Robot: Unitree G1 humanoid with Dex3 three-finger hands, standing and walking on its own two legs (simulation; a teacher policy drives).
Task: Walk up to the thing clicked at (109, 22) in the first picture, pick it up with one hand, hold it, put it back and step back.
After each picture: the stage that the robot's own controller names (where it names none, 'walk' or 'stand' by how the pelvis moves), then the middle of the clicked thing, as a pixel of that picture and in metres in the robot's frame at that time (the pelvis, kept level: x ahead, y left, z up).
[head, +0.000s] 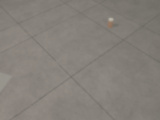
stand; (110, 22) +1.72 -0.36 -0.72
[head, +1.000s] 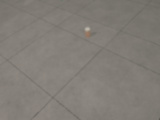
walk; (87, 32) +1.61 +0.04 -0.70
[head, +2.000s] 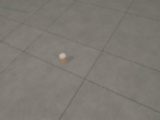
walk; (63, 59) +1.06 +0.27 -0.71
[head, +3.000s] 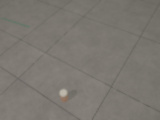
walk; (64, 95) +0.64 +0.22 -0.71
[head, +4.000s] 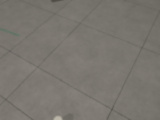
stand; out of the picture +0.40 +0.21 -0.70
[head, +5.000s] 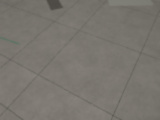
stand; out of the picture +0.38 +0.20 -0.72
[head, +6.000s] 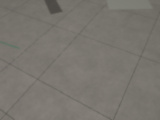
stand; out of the picture +0.36 +0.21 -0.73
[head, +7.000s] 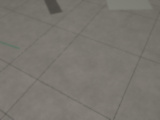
stand; out of the picture +0.36 +0.21 -0.73
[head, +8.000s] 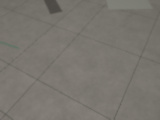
stand; out of the picture +0.35 +0.21 -0.73
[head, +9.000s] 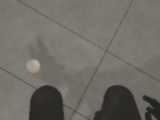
go down; (34, 68) +0.44 +0.23 -0.39
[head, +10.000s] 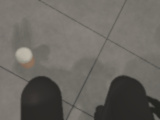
go down; (25, 58) +0.43 +0.25 -0.30
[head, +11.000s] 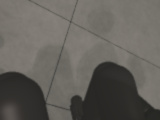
close in; out of the picture +0.41 +0.29 -0.22
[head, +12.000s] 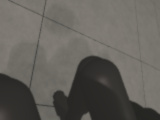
close; out of the picture +0.41 +0.30 -0.22
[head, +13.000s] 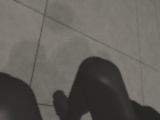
lift; out of the picture +0.40 +0.29 -0.22
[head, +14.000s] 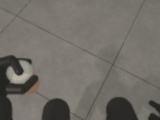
lift; (25, 78) +0.34 +0.21 -0.02
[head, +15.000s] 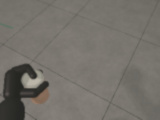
hold; (36, 87) +0.33 +0.18 +0.00
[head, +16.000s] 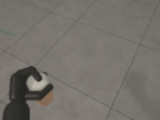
hold; (41, 89) +0.33 +0.17 +0.00
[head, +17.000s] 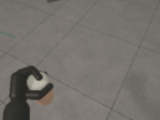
hold; (41, 89) +0.33 +0.17 +0.00
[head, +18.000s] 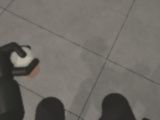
crouch; (26, 63) +0.41 +0.20 -0.08
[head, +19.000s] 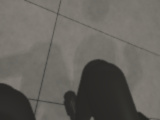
lower; out of the picture +0.43 +0.30 -0.21
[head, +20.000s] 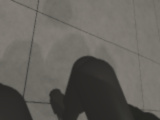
lower; out of the picture +0.42 +0.31 -0.23
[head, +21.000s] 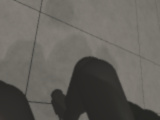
lower; out of the picture +0.42 +0.31 -0.23
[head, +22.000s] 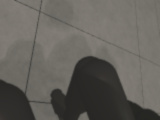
lower; out of the picture +0.42 +0.31 -0.23
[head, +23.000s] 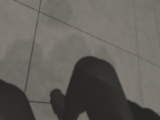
lower; out of the picture +0.42 +0.31 -0.23
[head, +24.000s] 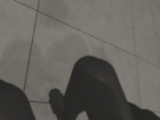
withdraw; out of the picture +0.42 +0.30 -0.23
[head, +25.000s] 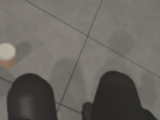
stand; (6, 56) +0.43 +0.27 -0.26
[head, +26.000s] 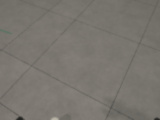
stand; out of the picture +0.39 +0.19 -0.64
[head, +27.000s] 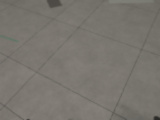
stand; out of the picture +0.40 +0.20 -0.67
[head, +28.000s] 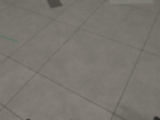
stand; out of the picture +0.39 +0.20 -0.67
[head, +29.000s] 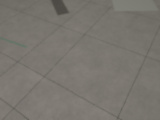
stand; out of the picture +0.41 +0.19 -0.72
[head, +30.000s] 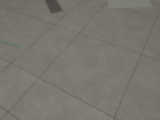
stand; out of the picture +0.37 +0.20 -0.73
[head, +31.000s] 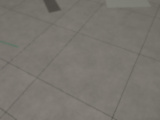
walk; out of the picture +0.37 +0.21 -0.73
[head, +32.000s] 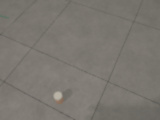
walk; (58, 97) +0.49 +0.21 -0.69
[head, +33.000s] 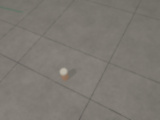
walk; (64, 74) +0.75 +0.23 -0.70
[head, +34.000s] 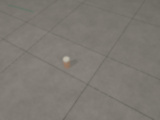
stand; (66, 62) +1.01 +0.20 -0.70
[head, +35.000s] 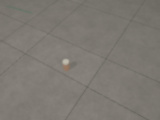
stand; (66, 65) +0.99 +0.19 -0.73
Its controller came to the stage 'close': yes
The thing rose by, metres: 0.71
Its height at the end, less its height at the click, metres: +0.00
